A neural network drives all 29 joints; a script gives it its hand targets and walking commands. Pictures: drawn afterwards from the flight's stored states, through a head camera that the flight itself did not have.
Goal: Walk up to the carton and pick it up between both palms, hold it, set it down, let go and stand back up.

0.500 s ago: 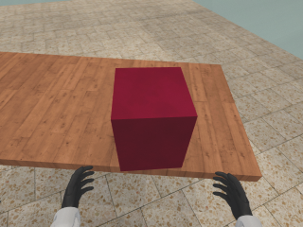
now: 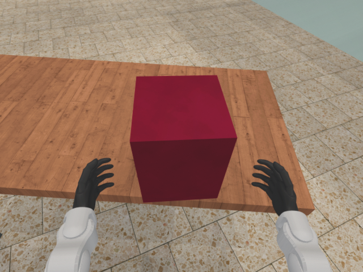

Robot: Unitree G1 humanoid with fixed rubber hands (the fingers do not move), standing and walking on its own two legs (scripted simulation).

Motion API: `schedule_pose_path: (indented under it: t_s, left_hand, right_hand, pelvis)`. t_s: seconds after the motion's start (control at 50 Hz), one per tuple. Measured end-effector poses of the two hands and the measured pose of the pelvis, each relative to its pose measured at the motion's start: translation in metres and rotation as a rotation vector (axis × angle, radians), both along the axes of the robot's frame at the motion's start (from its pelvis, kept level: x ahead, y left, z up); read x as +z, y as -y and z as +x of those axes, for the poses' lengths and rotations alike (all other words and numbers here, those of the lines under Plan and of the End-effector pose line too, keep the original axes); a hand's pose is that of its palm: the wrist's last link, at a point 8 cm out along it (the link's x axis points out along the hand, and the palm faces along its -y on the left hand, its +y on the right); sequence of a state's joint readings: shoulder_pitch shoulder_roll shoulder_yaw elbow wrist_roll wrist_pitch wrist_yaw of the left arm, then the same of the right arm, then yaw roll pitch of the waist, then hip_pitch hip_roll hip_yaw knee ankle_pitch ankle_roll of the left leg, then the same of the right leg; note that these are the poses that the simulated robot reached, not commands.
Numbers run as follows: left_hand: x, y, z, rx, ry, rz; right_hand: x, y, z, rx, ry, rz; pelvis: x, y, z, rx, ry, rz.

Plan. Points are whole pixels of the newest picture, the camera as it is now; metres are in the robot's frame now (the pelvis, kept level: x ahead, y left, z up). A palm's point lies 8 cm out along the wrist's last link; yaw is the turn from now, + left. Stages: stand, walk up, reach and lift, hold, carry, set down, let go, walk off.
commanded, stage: reach and lift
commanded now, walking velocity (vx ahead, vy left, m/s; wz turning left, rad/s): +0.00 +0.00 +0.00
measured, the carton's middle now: (179, 140) +0.42 +0.04 +0.04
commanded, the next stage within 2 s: none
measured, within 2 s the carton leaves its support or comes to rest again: neither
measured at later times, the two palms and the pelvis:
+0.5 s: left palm (87, 154) +0.31 +0.21 +0.11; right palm (281, 153) +0.34 -0.18 +0.11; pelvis -0.01 -0.01 +0.00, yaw +0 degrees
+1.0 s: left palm (83, 111) +0.37 +0.23 +0.17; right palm (276, 109) +0.41 -0.17 +0.17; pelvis -0.01 -0.02 +0.00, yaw +1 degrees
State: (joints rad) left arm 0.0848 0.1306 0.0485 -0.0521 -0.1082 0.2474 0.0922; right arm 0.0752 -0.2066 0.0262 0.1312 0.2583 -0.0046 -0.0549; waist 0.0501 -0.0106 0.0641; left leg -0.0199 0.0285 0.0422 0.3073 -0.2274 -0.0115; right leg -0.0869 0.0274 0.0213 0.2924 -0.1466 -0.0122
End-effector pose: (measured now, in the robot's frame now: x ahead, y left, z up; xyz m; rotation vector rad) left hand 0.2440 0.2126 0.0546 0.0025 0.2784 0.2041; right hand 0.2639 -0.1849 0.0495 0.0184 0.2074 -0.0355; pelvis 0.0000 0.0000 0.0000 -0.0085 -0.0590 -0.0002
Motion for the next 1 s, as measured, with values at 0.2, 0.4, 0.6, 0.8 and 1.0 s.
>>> schedule_pose_path:
  t_s: [0.2, 0.4, 0.6, 0.8, 1.0]
  left_hand:
    - [0.028, -0.004, 0.026, -0.003, 0.004, -0.006]
    - [0.048, -0.002, 0.051, -0.01, -0.007, -0.01]
    - [0.073, -0.002, 0.082, -0.008, 0.002, -0.015]
    - [0.094, -0.008, 0.106, -0.001, 0.012, -0.016]
    - [0.118, -0.014, 0.129, 0.002, 0.03, -0.006]
  right_hand:
    - [0.025, 0.0, 0.032, 0.002, 0.021, 0.01]
    - [0.046, -0.001, 0.064, 0.013, 0.023, 0.018]
    - [0.071, -0.004, 0.097, 0.027, 0.015, 0.017]
    - [0.094, -0.01, 0.125, 0.043, 0.009, 0.012]
    - [0.116, -0.018, 0.151, 0.051, 0.0, 0.013]
  pelvis:
    - [0.0, 0.001, -0.006, -0.003, -0.01, 0.0]
    - [0.0, 0.005, -0.012, -0.004, -0.035, 0.004]
    - [0.0, 0.012, -0.014, 0.004, -0.065, 0.005]
    - [-0.001, 0.016, -0.014, 0.015, -0.085, 0.003]
    - [-0.001, 0.015, -0.013, 0.026, -0.108, -0.002]
